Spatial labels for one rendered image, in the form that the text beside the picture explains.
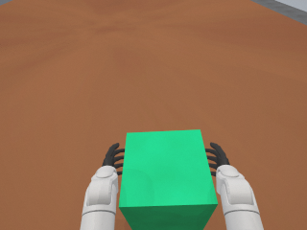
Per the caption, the carton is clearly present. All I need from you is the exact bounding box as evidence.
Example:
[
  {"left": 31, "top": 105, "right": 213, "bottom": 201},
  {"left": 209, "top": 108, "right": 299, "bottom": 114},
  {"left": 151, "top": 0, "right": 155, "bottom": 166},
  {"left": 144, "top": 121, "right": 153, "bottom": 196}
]
[{"left": 119, "top": 129, "right": 218, "bottom": 230}]

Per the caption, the left robot hand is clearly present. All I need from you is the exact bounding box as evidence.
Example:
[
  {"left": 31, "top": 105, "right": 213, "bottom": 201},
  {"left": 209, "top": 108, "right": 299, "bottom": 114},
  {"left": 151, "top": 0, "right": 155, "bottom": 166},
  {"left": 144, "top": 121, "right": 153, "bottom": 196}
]
[{"left": 102, "top": 143, "right": 125, "bottom": 175}]

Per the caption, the robot right forearm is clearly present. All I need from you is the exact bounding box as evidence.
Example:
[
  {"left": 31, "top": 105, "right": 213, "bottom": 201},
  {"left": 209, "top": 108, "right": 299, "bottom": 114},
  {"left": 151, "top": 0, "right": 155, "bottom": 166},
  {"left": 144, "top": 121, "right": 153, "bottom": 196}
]
[{"left": 216, "top": 165, "right": 264, "bottom": 230}]

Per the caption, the right robot hand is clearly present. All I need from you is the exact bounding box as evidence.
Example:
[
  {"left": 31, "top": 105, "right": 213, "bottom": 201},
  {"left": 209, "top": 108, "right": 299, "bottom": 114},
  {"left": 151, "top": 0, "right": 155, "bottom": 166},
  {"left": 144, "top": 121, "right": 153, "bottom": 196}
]
[{"left": 205, "top": 142, "right": 230, "bottom": 176}]

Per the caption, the robot left forearm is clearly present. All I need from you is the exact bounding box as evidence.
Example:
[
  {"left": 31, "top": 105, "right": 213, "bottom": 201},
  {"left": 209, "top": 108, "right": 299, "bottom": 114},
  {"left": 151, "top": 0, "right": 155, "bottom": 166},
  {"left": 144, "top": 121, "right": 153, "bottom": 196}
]
[{"left": 80, "top": 166, "right": 119, "bottom": 230}]

